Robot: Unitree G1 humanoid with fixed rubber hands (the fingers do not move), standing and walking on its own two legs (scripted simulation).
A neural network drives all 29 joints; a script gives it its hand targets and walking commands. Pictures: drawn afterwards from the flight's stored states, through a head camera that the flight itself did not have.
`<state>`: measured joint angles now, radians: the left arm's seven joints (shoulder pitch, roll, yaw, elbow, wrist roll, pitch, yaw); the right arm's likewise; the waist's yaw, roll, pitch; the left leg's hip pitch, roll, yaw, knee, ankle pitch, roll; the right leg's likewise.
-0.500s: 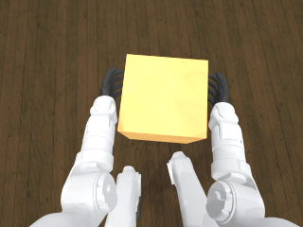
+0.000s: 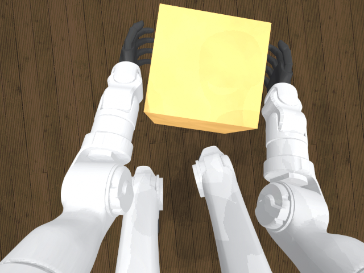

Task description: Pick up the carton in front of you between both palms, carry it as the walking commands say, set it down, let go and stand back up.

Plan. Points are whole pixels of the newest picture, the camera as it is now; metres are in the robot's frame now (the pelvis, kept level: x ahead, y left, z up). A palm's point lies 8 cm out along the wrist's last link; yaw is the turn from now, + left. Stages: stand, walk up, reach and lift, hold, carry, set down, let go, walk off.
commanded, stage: set down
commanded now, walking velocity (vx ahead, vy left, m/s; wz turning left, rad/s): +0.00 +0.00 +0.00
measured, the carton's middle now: (200, 84) +0.46 -0.12 -0.20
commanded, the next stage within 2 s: none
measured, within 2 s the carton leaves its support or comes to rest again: rests again in 1.58 s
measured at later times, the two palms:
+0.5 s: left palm (145, 70) +0.53 +0.00 -0.23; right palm (261, 90) +0.42 -0.28 -0.23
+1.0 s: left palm (143, 74) +0.53 +0.01 -0.26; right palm (254, 95) +0.42 -0.27 -0.26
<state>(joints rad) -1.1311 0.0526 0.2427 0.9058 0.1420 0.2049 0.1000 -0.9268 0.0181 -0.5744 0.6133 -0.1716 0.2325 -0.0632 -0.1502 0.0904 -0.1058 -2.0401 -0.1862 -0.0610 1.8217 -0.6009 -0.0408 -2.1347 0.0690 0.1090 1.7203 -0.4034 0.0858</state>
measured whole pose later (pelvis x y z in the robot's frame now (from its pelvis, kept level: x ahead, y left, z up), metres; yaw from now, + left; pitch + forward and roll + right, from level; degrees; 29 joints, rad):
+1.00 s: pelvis -0.01 +0.01 -0.08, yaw +0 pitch +45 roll -4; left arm -1.47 0.20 0.05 1.20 0.08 0.16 0.12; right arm -1.16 -0.10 -0.60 0.88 -0.14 0.15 -0.03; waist -0.21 0.10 0.17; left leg -2.28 -0.21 -0.05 2.11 -0.61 -0.02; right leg -2.33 0.00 0.06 1.97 -0.43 0.09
